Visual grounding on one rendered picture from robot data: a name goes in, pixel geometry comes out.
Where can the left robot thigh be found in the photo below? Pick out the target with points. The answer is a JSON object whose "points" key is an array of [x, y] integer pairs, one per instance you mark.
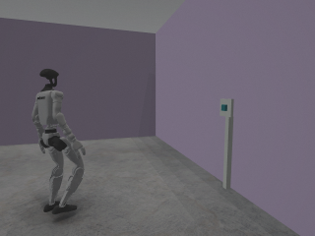
{"points": [[58, 157]]}

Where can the right robot shin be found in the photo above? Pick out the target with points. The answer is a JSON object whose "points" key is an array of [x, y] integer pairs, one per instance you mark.
{"points": [[72, 185]]}

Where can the robot left upper arm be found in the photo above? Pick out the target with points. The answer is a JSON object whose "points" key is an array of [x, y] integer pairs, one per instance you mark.
{"points": [[35, 115]]}

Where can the robot right upper arm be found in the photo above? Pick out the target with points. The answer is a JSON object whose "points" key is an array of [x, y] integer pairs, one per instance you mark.
{"points": [[57, 97]]}

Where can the right robot hand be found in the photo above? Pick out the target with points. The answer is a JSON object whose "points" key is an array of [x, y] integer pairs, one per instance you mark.
{"points": [[76, 145]]}

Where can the left robot hand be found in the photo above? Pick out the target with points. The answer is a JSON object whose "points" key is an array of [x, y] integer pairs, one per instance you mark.
{"points": [[41, 147]]}

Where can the panel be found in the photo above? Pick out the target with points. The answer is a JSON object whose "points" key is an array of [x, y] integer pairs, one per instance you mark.
{"points": [[228, 137]]}

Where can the robot left forearm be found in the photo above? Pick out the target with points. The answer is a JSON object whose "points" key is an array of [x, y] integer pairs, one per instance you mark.
{"points": [[39, 128]]}

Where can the robot right forearm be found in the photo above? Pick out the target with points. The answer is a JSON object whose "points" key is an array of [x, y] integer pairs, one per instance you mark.
{"points": [[65, 128]]}

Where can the button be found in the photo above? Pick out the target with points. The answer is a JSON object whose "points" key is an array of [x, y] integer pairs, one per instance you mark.
{"points": [[224, 107]]}

